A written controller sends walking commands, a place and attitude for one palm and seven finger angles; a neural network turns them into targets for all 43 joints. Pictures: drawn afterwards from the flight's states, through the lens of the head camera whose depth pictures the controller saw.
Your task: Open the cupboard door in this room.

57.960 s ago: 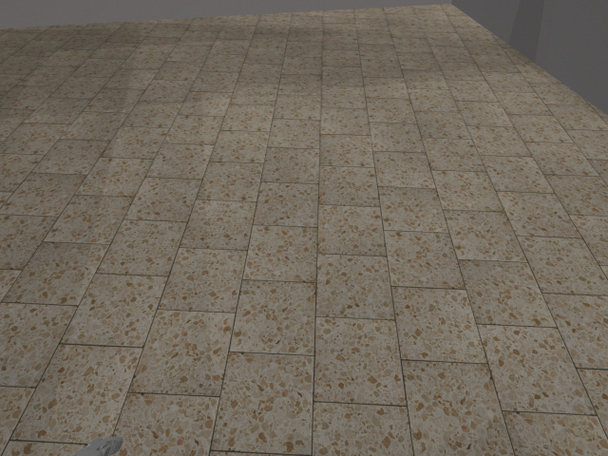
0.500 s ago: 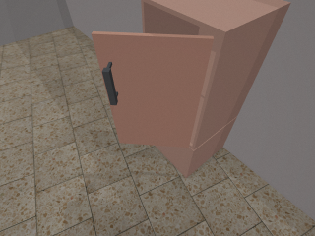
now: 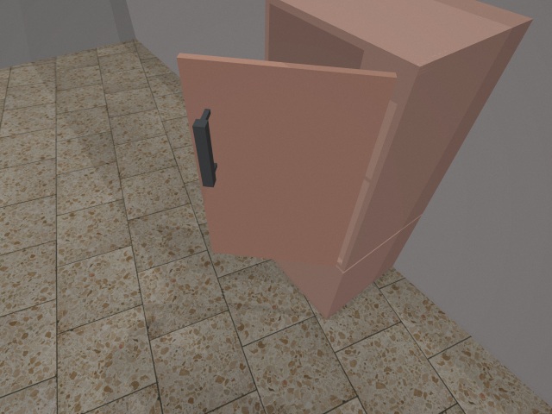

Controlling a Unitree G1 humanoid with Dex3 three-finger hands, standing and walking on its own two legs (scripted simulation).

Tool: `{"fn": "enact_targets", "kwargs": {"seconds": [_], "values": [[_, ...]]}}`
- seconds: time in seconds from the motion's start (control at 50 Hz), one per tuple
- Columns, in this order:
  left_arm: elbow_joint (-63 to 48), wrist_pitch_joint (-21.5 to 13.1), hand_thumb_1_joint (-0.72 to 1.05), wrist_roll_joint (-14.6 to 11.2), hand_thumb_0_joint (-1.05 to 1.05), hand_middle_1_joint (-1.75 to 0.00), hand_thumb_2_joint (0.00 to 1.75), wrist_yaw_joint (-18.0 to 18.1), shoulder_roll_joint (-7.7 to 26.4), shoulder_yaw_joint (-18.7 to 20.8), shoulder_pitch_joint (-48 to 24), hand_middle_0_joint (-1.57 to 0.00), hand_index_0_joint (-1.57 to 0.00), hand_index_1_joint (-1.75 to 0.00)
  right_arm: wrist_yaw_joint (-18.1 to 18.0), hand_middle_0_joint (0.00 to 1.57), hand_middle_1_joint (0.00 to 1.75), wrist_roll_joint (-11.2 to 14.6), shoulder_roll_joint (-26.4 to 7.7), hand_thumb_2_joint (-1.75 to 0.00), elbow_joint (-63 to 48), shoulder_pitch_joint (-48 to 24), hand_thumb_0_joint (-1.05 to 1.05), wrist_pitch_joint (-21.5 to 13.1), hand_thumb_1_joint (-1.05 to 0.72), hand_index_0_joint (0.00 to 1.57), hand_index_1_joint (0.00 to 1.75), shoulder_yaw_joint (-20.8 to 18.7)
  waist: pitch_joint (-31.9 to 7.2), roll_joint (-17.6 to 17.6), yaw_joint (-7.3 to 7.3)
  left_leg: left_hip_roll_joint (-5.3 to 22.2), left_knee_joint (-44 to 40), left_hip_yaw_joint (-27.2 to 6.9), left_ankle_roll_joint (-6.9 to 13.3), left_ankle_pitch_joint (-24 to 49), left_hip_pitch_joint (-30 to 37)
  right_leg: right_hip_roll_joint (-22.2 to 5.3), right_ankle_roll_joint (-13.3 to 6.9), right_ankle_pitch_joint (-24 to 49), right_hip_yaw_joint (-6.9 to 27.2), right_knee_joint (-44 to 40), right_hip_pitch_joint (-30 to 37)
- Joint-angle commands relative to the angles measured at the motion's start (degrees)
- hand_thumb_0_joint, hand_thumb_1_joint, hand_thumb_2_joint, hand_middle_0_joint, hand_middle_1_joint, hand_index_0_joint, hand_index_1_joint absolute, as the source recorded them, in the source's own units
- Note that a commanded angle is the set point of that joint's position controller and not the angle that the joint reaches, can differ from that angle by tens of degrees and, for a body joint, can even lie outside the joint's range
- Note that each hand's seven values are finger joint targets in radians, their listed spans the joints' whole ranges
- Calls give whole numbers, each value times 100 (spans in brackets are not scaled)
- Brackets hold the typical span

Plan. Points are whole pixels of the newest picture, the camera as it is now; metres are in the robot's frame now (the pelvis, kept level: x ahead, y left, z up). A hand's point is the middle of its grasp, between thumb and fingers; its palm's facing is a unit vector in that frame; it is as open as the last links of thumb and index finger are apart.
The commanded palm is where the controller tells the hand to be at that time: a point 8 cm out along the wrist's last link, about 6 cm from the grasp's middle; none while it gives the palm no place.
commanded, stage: come to a stop and stand still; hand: left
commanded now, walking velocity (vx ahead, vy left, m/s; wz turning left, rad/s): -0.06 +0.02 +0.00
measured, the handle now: (208, 149) +0.58 +0.18 +0.04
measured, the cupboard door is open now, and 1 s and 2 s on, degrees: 46 46 46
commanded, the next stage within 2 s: look again from close up in 1.16 s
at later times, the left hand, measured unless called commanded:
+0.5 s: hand out of the picture +0.10 +0.21 -0.17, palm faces -0.04 -0.97 -0.26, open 7.3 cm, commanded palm none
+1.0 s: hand out of the picture +0.06 +0.20 -0.17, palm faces -0.01 -0.98 -0.22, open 7.3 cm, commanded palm none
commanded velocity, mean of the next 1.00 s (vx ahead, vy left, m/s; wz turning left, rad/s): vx -0.03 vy -0.04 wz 0.00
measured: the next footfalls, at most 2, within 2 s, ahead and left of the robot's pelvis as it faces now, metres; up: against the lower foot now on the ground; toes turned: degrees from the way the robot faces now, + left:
right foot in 0.40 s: +0.07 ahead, -0.09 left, +0.00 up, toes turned -3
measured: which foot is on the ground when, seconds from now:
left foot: down 0.00-1.00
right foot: down 0.00-0.12, up 0.14-0.38, down 0.40-1.00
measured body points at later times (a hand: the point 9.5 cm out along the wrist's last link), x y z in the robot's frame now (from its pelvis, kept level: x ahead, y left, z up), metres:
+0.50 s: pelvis +0.02 +0.02 -0.01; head +0.04 +0.01 +0.44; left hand +0.10 +0.26 -0.15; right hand +0.05 -0.21 -0.17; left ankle -0.01 +0.11 -0.73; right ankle +0.03 -0.09 -0.73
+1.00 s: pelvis +0.05 +0.02 +0.01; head +0.07 +0.02 +0.46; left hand +0.06 +0.25 -0.15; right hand +0.05 -0.21 -0.15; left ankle -0.01 +0.11 -0.73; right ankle +0.03 -0.09 -0.73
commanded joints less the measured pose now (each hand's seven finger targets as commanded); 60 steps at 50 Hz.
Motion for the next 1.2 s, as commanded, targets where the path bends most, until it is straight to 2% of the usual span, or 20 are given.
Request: {"fn": "enact_targets", "kwargs": {"seconds": [0.0, 0.02, 0.04, 0.06, 0.08, 0.1, 0.14, 0.18, 0.32, 0.36, 0.38, 0.4, 0.42, 0.44, 0.48, 0.5, 0.56, 0.62, 0.72, 1.18], "values": [[-260, -331, 90, 17, 0, -30, 90, 229, 1036, 111, 476, -20, -20, -30, 55, 20, 30, 13, -223, -90, -777, -141, 0, -123, -90, 20, 30, -43, 655, 27, -241, 23, 471, -210, 84, -370, -527, -1222, -627, 4525, 1199, -751, -418], [-367, -374, 90, 36, 0, -30, 90, 214, 1043, 207, 237, -20, -20, -30, 65, 20, 30, -10, -291, -90, -656, 360, 0, -160, -90, 20, 30, -49, 82, 123, -331, -47, -82, -154, 105, 8, -198, -1047, -577, 5477, 786, -9, 71], [-408, -371, 90, -38, 0, -30, 90, 201, 921, 159, 169, -20, -20, -30, 13, 20, 30, 12, -451, -90, -586, 683, 0, -215, -90, 20, 30, -78, -434, 239, -408, 95, -311, -422, 248, 1730, 276, -685, -405, 5522, 444, 786, 209], [-409, -341, 90, -112, 0, -30, 90, 190, 756, 118, 246, -20, -20, -30, -43, 20, 30, 16, -764, -90, -528, 871, 0, -256, -90, 20, 30, -143, -796, 931, -400, 546, -139, -902, 506, 4084, 1131, -377, -198, 4274, 94, 1444, -396], [-412, -286, 90, -185, 0, -30, 90, 204, 565, 46, 184, -20, -20, -30, -103, 20, 30, 34, -910, -90, -476, 1059, 0, -261, -90, 20, 30, -166, -862, 1491, -395, 1218, -467, -1705, 968, 6234, 1776, 57, -103, 632, 8, 2077, -1230], [-474, -188, 90, -186, 0, -30, 90, 216, 391, 23, 8, -20, -20, -30, -155, 20, 30, 42, -919, -90, -486, 993, 0, -226, -90, 20, 30, -176, -576, 1410, -331, 1575, -675, -1778, 1168, 7025, 1833, 25, -85, -1029, 209, 2527, -1822], [-600, -57, 90, -123, 0, -30, 90, 207, 346, 52, -220, -20, -20, -30, -188, 20, 30, -9, -730, -90, -617, 659, 0, -172, -90, 20, 30, -126, 21, 940, -207, 1493, -781, -1382, 1136, 6031, 1168, -243, -77, -927, 215, 2319, -1871], [-589, 76, 90, -103, 0, -30, 90, 156, 230, 79, -37, -20, -20, -30, -189, 20, 30, -14, -763, -90, -765, 398, 0, -108, -90, 20, 30, -166, -39, 584, -95, 1433, -945, -1201, 1051, 4752, 547, -187, -34, -495, 2, 1920, -1419], [-962, 192, 90, -30, 0, -30, 90, 5, 314, 200, -131, -20, -20, -30, -241, 20, 30, -75, -877, -90, -879, 214, 0, -1, -90, 20, 30, -279, -99, 623, -8, 1437, -797, -1300, 911, 2752, -114, 16, -153, 447, -96, 759, -935], [-989, 132, 90, 1, 0, -30, 90, 21, 517, 232, 32, -20, -20, -30, -205, 20, 30, -29, -688, -90, -924, 215, 0, 12, -90, 20, 30, -242, -108, 15, 48, 844, -245, -849, 479, 1296, -618, -345, -335, 1610, 509, -48, -457], [-1011, 100, 90, 3, 0, -30, 90, 42, 698, 217, 4, -20, -20, -30, -175, 20, 30, 1, -466, -90, -975, 303, 0, 19, -90, 20, 30, -193, -104, -524, -32, 298, 110, -421, 235, 25, -840, -964, -647, 2170, 1193, -284, -473], [-1001, 91, 90, -29, 0, -30, 90, 42, 835, 165, -59, -20, -20, -30, -135, 20, 30, 14, -249, -90, -942, 378, 0, 41, -90, 20, 30, -155, -74, -471, -140, -58, 309, -218, 107, -723, -541, -1352, -917, 1977, 1442, -588, -976], [-1027, 40, 90, -29, 0, -30, 90, 56, 841, 161, -155, -20, -20, -30, -150, 20, 30, 4, -148, -90, -887, 452, 0, 100, -90, 20, 30, -123, -306, -891, -211, -105, 556, -164, 70, -834, -253, -1309, -1031, 1747, 1602, -814, -1014], [-1066, 39, 90, -32, 0, -30, 90, 73, 843, 157, -343, -20, -20, -30, -135, 20, 30, -2, -181, -90, -842, 464, 0, 119, -90, 20, 30, -114, -188, -1158, -211, -61, 705, -214, 78, -912, -252, -1236, -1010, 1437, 1458, -936, -1148], [-1081, 34, 90, -52, 0, -30, 90, 96, 747, 127, -599, -20, -20, -30, -107, 20, 30, 8, -143, -90, -720, 558, 0, 94, -90, 20, 30, -75, -12, -925, -300, 15, 218, -324, 70, -488, 3, -1026, -864, 1182, 1141, -902, -1333], [-1078, 35, 90, -72, 0, -30, 90, 97, 720, 113, -664, -20, -20, -30, -90, 20, 30, 11, -139, -90, -622, 681, 0, 62, -90, 20, 30, -56, -20, -632, -337, 69, -313, -382, 75, 0, 254, -856, -699, 1014, 952, -779, -1389], [-964, 57, 90, -110, 0, -30, 90, 94, 568, 74, -502, -20, -20, -30, -95, 20, 30, -23, -368, -90, -523, 425, 0, -97, -90, 20, 30, -24, 283, 902, -62, 670, -1280, -1120, 306, 1219, -163, -230, -228, 1220, 347, -208, -831], [-761, 5, 90, -95, 0, -30, 90, 92, 498, 70, -285, -20, -20, -30, -159, 20, 30, 8, -398, -90, -451, 412, 0, -166, -90, 20, 30, -32, 0, 426, 2, 649, -1195, -941, 298, 1807, 68, -294, -225, 1799, 321, -309, -353], [-572, -44, 90, -97, 0, -30, 90, 84, 536, 56, -262, -20, -20, -30, -173, 20, 30, 31, -380, -90, -278, 512, 0, -170, -90, 20, 30, -19, -123, 185, -64, 515, -1184, -706, 191, 1622, 377, -442, -269, 2353, 411, -464, -198], [-59, -103, 90, -99, 0, -30, 90, 86, 683, 37, -184, -20, -20, -30, -213, 20, 30, 50, -609, -90, 72, 306, 0, -181, -90, 20, 30, -6, 51, 146, -69, 514, -1320, -647, 185, 1977, 803, -561, -311, 2798, 436, -576, -186]]}}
